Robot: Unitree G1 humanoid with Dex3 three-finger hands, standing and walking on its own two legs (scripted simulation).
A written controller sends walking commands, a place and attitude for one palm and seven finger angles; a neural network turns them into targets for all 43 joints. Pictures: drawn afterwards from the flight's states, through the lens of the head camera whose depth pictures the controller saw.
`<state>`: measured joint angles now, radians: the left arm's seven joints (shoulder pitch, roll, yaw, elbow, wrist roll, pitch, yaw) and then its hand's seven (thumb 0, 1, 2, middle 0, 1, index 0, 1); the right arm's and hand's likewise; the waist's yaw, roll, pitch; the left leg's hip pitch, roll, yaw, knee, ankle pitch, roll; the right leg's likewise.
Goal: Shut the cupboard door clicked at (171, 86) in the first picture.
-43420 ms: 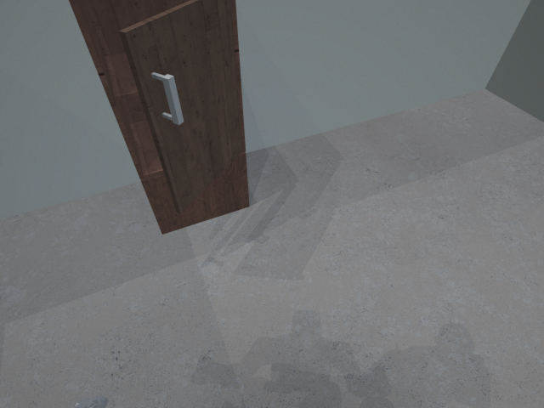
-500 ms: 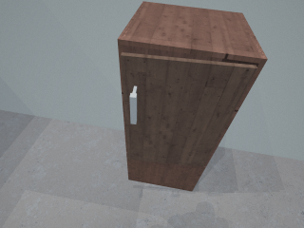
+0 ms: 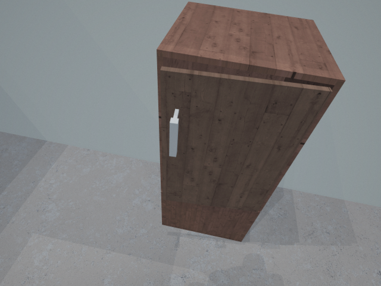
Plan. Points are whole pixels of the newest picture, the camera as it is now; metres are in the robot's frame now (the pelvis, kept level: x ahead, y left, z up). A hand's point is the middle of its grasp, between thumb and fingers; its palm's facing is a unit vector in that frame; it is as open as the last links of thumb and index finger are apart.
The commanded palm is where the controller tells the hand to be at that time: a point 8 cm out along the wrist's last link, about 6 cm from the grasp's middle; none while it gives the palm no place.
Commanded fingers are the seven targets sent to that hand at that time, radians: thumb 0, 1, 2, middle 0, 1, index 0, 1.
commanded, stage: look again from close up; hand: left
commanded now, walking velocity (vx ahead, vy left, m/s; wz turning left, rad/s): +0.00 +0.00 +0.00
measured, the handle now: (174, 133) +0.49 +0.09 +0.03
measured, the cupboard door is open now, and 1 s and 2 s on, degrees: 5 5 5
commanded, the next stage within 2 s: shuffle to correct the standing spot in 0.22 s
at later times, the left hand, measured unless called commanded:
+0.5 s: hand out of the picture -0.02 +0.13 -0.18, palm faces +0.02 -0.99 -0.13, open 7.4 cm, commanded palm none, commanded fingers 0.00 0.90 0.90 -0.20 -0.30 -0.20 -0.30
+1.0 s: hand out of the picture +0.00 +0.06 -0.19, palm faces +0.08 -0.99 -0.09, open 7.4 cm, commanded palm none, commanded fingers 0.00 0.90 0.90 -0.20 -0.30 -0.20 -0.30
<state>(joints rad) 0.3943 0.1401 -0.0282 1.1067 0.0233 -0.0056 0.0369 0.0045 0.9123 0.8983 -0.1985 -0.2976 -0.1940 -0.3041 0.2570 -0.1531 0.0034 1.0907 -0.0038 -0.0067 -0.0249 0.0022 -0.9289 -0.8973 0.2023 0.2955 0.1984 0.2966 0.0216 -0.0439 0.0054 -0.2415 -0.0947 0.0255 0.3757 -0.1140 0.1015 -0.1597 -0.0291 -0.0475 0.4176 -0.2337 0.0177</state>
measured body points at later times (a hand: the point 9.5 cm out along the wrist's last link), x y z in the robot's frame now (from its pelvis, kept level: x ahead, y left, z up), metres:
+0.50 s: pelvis +0.01 -0.02 +0.00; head +0.01 +0.00 +0.45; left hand -0.02 +0.19 -0.17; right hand +0.00 -0.23 -0.15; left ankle +0.06 +0.05 -0.74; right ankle -0.01 -0.13 -0.74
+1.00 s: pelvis +0.04 -0.07 -0.01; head +0.05 -0.04 +0.44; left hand +0.00 +0.12 -0.18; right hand +0.09 -0.30 -0.15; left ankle +0.07 +0.02 -0.74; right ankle -0.01 -0.13 -0.74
